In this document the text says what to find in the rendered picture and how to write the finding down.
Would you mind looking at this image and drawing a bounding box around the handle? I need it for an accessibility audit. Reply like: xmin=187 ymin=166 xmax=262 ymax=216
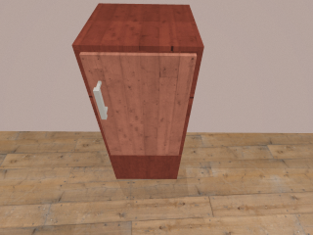
xmin=93 ymin=80 xmax=108 ymax=119

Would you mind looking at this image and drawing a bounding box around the cupboard door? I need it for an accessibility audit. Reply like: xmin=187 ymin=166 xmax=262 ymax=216
xmin=79 ymin=52 xmax=197 ymax=156

